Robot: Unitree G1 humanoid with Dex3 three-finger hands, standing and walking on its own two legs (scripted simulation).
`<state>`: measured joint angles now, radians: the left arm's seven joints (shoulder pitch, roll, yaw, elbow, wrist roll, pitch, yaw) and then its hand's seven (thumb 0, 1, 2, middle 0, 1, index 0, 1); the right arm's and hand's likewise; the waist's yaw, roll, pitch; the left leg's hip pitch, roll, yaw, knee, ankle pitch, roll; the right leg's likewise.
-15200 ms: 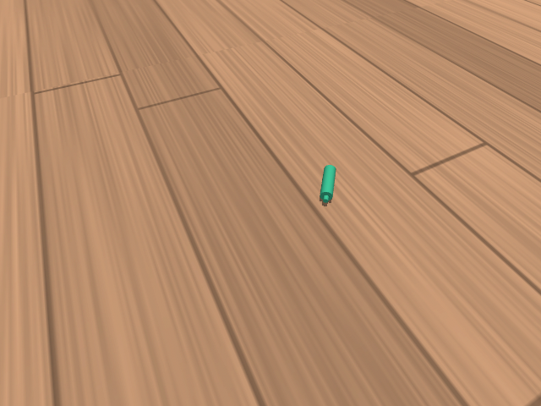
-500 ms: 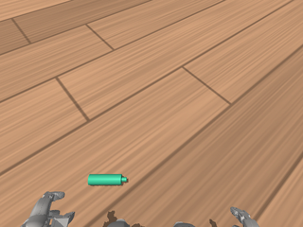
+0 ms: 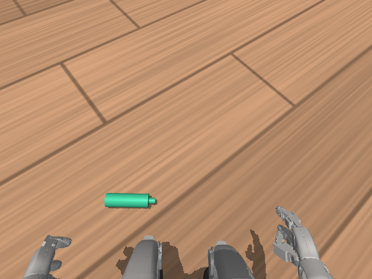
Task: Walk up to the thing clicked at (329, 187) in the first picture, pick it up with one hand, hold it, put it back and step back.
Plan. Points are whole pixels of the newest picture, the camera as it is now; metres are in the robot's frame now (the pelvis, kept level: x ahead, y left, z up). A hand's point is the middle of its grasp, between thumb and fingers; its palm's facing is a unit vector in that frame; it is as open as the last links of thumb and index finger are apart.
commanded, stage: rise first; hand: left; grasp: from above
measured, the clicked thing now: (131, 200) +0.41 +0.24 -0.64
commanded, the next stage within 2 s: none
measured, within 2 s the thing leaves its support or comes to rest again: neither
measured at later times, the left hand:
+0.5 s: hand (81, 241) +0.21 +0.30 -0.30, palm faces -0.43 -0.53 -0.73, open 14.1 cm
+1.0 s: hand (95, 218) +0.30 +0.32 -0.43, palm faces -0.48 -0.20 -0.86, open 14.1 cm
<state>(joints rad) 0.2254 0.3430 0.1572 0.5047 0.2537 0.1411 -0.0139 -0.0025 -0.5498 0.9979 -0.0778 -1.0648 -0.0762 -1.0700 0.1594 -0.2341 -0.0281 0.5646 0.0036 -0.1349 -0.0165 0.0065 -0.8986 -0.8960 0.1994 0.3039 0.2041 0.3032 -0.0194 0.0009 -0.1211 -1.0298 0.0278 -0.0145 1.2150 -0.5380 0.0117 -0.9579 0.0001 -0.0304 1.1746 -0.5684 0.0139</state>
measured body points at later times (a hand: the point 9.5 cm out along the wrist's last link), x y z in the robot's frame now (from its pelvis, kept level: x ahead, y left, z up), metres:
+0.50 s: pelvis -0.05 -0.01 -0.17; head +0.15 +0.01 +0.24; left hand +0.23 +0.33 -0.26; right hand +0.16 -0.27 -0.28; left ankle +0.02 +0.11 -0.64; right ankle +0.00 -0.13 -0.64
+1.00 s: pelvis -0.09 +0.00 -0.30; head +0.13 +0.04 +0.09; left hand +0.32 +0.33 -0.38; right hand +0.00 -0.29 -0.42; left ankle +0.02 +0.11 -0.64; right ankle -0.01 -0.13 -0.64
